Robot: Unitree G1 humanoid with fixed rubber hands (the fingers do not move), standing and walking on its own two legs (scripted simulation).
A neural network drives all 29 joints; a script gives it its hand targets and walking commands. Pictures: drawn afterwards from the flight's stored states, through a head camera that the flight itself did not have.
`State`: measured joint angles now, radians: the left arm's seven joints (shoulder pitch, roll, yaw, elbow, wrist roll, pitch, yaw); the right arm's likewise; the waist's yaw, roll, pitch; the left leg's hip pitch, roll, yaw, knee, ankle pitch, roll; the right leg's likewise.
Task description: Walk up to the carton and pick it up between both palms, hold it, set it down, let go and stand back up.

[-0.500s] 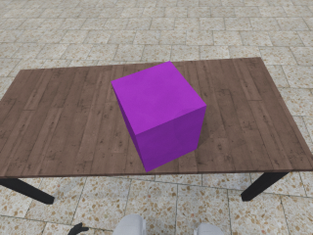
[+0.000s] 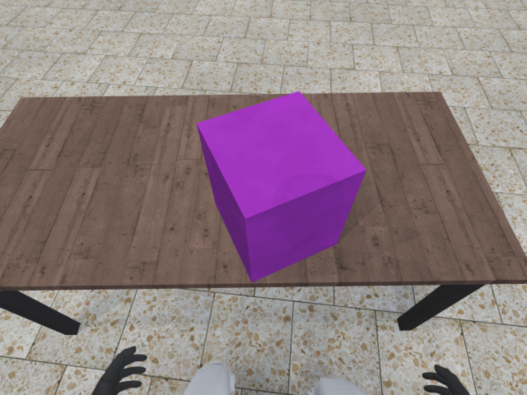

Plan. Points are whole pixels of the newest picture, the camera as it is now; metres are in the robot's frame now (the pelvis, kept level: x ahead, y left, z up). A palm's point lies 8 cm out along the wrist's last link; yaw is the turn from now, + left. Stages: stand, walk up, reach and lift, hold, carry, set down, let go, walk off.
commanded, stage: walk up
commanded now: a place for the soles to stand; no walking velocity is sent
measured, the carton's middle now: (274, 190) +0.46 +0.00 -0.04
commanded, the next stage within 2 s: stand in 1.04 s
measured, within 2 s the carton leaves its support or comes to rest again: neither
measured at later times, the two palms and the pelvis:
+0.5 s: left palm out of the picture +0.05 +0.24 -0.10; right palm out of the picture +0.05 -0.27 -0.08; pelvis -0.01 -0.01 +0.02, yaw -1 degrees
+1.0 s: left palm out of the picture +0.10 +0.23 -0.09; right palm out of the picture +0.06 -0.27 -0.09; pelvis +0.00 -0.01 +0.02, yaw -3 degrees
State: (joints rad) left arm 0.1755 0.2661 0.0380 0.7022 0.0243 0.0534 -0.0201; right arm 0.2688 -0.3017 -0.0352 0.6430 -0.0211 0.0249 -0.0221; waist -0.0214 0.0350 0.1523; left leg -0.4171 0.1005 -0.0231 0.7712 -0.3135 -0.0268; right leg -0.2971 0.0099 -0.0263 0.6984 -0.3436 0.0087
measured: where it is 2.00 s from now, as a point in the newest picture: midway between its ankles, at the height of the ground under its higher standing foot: outside the picture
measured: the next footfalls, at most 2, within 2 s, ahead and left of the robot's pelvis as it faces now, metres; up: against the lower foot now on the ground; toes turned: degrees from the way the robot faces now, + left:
none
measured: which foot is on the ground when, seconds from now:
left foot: down 0.00-1.00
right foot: down 0.00-1.00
